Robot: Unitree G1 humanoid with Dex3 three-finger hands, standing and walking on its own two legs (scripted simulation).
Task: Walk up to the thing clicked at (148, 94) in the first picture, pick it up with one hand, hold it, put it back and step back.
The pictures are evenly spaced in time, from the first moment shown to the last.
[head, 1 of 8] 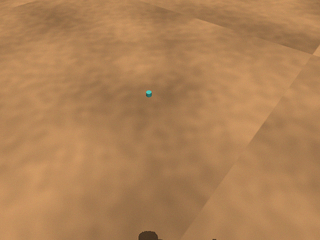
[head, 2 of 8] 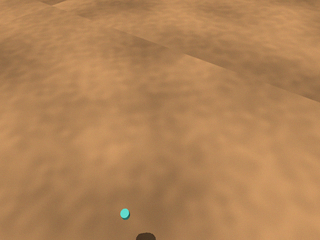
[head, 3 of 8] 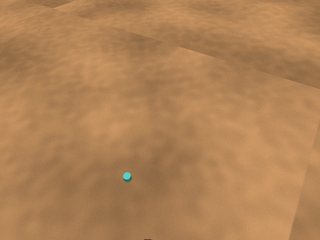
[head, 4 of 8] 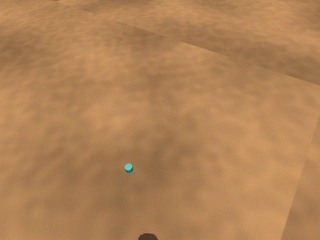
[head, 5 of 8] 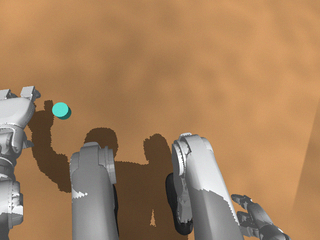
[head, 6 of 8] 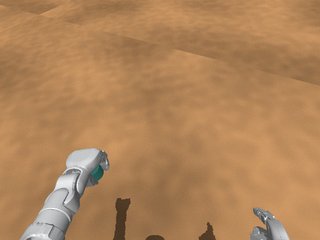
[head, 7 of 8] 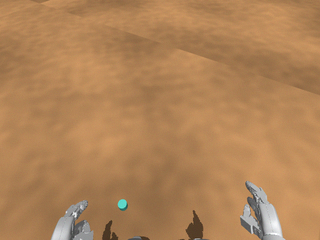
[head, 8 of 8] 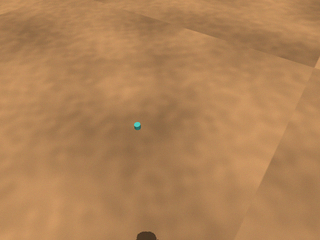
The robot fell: no
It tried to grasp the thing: yes
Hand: left
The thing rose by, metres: 0.69
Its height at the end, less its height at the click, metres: +0.00
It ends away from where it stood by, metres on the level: 0.00
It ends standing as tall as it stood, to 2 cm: yes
